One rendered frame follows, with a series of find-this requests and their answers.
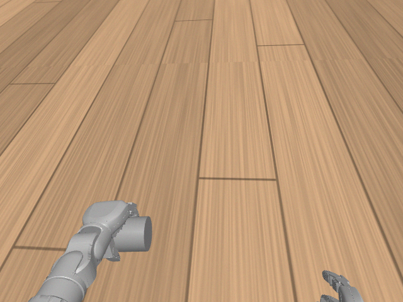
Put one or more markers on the right robot hand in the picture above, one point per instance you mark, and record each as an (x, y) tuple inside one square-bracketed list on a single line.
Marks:
[(341, 285)]

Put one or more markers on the can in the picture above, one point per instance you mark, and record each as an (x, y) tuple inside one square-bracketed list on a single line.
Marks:
[(135, 235)]

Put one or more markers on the left robot hand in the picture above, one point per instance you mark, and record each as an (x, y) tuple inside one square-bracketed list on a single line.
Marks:
[(111, 214)]

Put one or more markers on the left robot arm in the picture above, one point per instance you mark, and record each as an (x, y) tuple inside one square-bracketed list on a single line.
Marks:
[(75, 270)]

